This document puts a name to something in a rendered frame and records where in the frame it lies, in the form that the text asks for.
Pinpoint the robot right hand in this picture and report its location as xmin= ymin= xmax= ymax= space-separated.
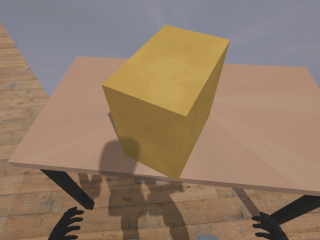
xmin=251 ymin=212 xmax=289 ymax=240

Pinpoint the carton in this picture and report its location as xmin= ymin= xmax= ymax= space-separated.
xmin=102 ymin=25 xmax=230 ymax=181

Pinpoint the robot left hand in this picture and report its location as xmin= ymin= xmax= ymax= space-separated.
xmin=48 ymin=206 xmax=84 ymax=240

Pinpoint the table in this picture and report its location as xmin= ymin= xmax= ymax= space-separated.
xmin=8 ymin=56 xmax=320 ymax=225

